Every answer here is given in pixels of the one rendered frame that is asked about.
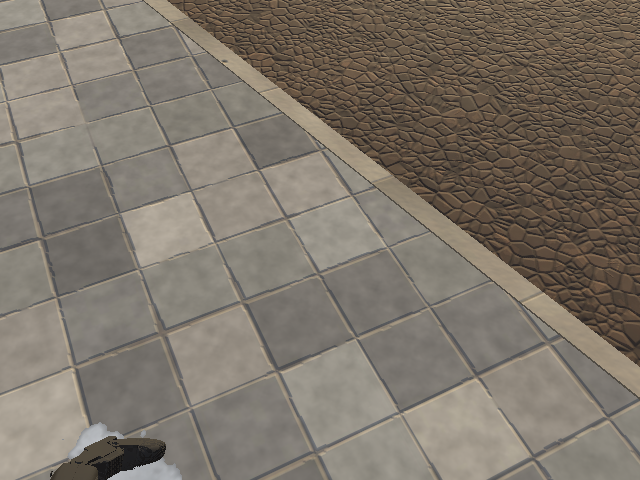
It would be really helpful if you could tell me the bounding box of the robot left hand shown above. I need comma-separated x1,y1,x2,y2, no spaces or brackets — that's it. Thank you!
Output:
50,436,166,480

